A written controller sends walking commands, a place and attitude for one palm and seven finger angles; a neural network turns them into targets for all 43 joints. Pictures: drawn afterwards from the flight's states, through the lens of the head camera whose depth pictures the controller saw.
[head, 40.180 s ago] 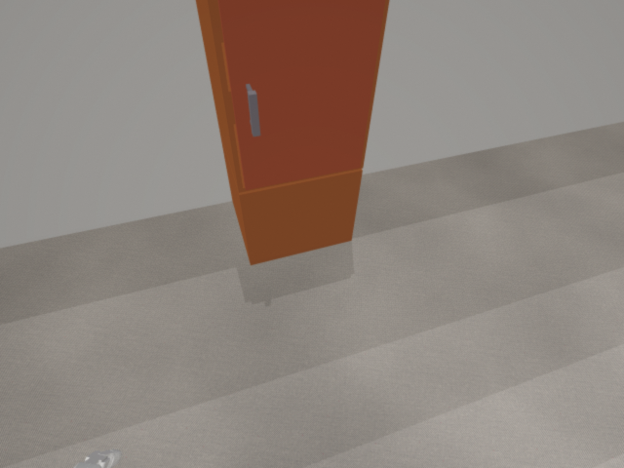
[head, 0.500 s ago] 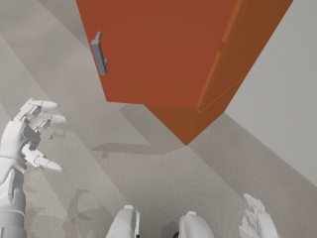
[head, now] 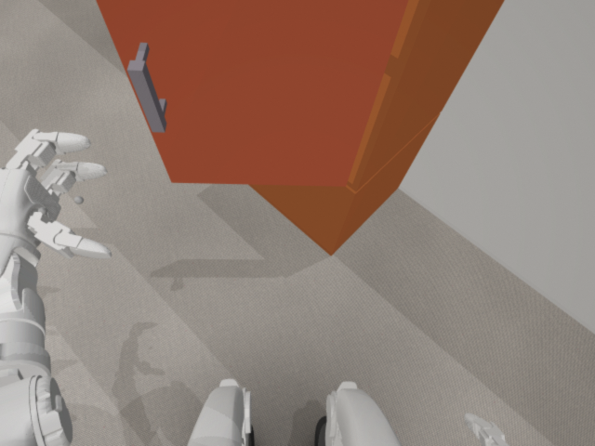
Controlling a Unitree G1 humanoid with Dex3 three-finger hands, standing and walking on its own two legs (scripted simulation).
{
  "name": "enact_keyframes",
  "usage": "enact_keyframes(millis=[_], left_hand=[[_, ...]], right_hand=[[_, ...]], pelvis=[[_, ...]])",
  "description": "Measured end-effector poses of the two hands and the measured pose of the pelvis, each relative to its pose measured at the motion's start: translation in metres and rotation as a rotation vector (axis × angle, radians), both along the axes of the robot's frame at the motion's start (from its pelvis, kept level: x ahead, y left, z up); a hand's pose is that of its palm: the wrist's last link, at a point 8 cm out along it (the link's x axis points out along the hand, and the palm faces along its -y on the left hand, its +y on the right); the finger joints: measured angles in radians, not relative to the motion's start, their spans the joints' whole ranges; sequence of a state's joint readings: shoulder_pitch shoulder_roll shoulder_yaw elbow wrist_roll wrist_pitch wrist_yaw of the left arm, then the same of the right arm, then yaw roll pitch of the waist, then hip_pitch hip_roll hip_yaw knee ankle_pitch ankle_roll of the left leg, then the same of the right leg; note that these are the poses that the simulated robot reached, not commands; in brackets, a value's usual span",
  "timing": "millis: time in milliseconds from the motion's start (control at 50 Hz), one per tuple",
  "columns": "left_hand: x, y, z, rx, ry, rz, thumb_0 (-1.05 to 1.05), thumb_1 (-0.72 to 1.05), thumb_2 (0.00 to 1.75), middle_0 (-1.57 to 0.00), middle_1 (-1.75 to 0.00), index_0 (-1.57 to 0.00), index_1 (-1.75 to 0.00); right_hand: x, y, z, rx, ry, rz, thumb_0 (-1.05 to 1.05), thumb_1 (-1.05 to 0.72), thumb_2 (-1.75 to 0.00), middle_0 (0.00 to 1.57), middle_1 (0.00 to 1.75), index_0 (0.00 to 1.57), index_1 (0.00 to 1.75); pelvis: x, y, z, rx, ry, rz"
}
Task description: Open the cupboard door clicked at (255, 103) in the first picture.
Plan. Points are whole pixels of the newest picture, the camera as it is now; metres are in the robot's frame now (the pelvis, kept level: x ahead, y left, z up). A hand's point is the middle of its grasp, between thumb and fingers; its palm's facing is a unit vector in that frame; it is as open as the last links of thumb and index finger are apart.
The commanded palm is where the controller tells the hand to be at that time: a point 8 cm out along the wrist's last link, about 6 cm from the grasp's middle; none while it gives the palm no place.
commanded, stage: move the hooked fingers beside the handle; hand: left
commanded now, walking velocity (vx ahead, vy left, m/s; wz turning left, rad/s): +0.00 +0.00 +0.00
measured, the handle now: (151, 89) +0.61 +0.23 +0.05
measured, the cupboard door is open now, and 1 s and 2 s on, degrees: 44 44 44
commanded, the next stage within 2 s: slide the fingers in behind the handle in 1.66 s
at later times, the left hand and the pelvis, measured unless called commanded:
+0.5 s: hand (87, 148) +0.48 +0.29 +0.05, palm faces +0.01 -1.00 -0.02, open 14.0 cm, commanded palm +0.48 +0.33 +0.05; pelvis -0.01 +0.01 -0.02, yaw -1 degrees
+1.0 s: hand (106, 108) +0.56 +0.29 +0.05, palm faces +0.02 -1.00 -0.03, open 14.0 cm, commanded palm +0.55 +0.31 +0.04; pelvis -0.01 +0.02 -0.03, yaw -4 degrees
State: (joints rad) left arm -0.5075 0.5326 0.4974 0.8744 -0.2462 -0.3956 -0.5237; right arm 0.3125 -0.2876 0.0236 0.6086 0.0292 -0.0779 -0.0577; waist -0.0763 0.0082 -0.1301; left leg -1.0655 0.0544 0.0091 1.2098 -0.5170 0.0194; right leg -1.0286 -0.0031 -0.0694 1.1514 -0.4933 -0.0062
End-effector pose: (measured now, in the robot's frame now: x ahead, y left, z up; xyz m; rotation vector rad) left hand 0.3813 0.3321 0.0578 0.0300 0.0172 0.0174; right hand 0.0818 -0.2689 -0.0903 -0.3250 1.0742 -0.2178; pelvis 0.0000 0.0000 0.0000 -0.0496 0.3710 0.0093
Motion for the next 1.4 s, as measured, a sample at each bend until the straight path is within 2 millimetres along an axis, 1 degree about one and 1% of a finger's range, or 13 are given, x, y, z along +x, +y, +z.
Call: enact_keyframes(millis=[140, 280, 420, 620, 920, 1000, 1080, 1140, 1240, 1400], left_hand=[[0.023, 0.000, -0.001, -0.010, 0.000, 0.000, -0.01, -0.50, 0.30, -0.30, -1.20, -0.30, -1.20], [0.046, 0.008, -0.003, -0.011, 0.004, 0.009, -0.01, -0.50, 0.30, -0.30, -1.20, -0.30, -1.20], [0.070, 0.014, -0.003, -0.008, -0.003, 0.002, -0.01, -0.50, 0.30, -0.30, -1.20, -0.29, -1.20], [0.101, 0.013, -0.004, -0.009, 0.011, -0.003, -0.01, -0.50, 0.30, -0.30, -1.20, -0.29, -1.20], [0.158, 0.007, -0.004, -0.010, 0.021, 0.003, -0.01, -0.50, 0.30, -0.30, -1.20, -0.30, -1.20], [0.161, 0.011, -0.008, -0.001, 0.026, 0.005, -0.01, -0.50, 0.30, -0.30, -1.20, -0.30, -1.20], [0.157, 0.017, -0.013, -0.002, 0.042, 0.010, -0.01, -0.50, 0.30, -0.30, -1.20, -0.30, -1.20], [0.154, 0.020, -0.013, 0.000, 0.039, 0.015, -0.01, -0.50, 0.30, -0.30, -1.20, -0.29, -1.20], [0.151, 0.021, -0.009, -0.009, 0.028, 0.011, -0.02, -0.50, 0.30, -0.29, -1.20, -0.29, -1.20], [0.150, 0.013, -0.007, -0.016, 0.036, -0.004, -0.01, -0.50, 0.30, -0.29, -1.20, -0.29, -1.20]], right_hand=[[-0.012, 0.000, -0.003, -0.007, 0.050, -0.018, 0.01, -0.90, -0.89, 0.20, 0.30, 0.20, 0.30], [-0.025, 0.000, -0.008, -0.021, 0.102, -0.030, 0.01, -0.90, -0.89, 0.20, 0.30, 0.20, 0.30], [-0.044, 0.001, -0.013, -0.038, 0.175, -0.049, 0.01, -0.90, -0.89, 0.20, 0.30, 0.20, 0.30], [-0.072, 0.007, -0.014, -0.047, 0.270, -0.085, 0.01, -0.90, -0.89, 0.20, 0.30, 0.20, 0.30], [-0.109, 0.020, -0.015, -0.054, 0.390, -0.141, 0.01, -0.90, -0.89, 0.20, 0.30, 0.20, 0.30], [-0.116, 0.025, -0.014, -0.039, 0.419, -0.164, 0.01, -0.90, -0.89, 0.20, 0.30, 0.20, 0.30], [-0.119, 0.030, -0.013, -0.017, 0.446, -0.173, 0.01, -0.90, -0.89, 0.20, 0.30, 0.20, 0.30], [-0.117, 0.032, -0.012, -0.009, 0.457, -0.169, 0.01, -0.90, -0.89, 0.20, 0.30, 0.20, 0.30], [-0.106, 0.029, -0.008, -0.016, 0.448, -0.154, 0.01, -0.90, -0.89, 0.20, 0.30, 0.21, 0.30], [-0.084, 0.020, -0.002, -0.044, 0.380, -0.129, 0.00, -0.90, -0.89, 0.20, 0.30, 0.20, 0.30]], pelvis=[[-0.002, 0.002, -0.003, -0.004, 0.017, -0.005], [-0.004, 0.004, -0.010, -0.013, 0.041, -0.007], [-0.007, 0.007, -0.017, -0.027, 0.072, -0.007], [-0.009, 0.012, -0.022, -0.042, 0.108, -0.009], [-0.008, 0.015, -0.032, -0.063, 0.175, -0.017], [-0.006, 0.016, -0.032, -0.064, 0.186, -0.027], [-0.003, 0.017, -0.030, -0.063, 0.186, -0.031], [-0.001, 0.017, -0.027, -0.064, 0.186, -0.028], [0.003, 0.016, -0.023, -0.068, 0.178, -0.017], [0.006, 0.016, -0.018, -0.069, 0.163, -0.011]])
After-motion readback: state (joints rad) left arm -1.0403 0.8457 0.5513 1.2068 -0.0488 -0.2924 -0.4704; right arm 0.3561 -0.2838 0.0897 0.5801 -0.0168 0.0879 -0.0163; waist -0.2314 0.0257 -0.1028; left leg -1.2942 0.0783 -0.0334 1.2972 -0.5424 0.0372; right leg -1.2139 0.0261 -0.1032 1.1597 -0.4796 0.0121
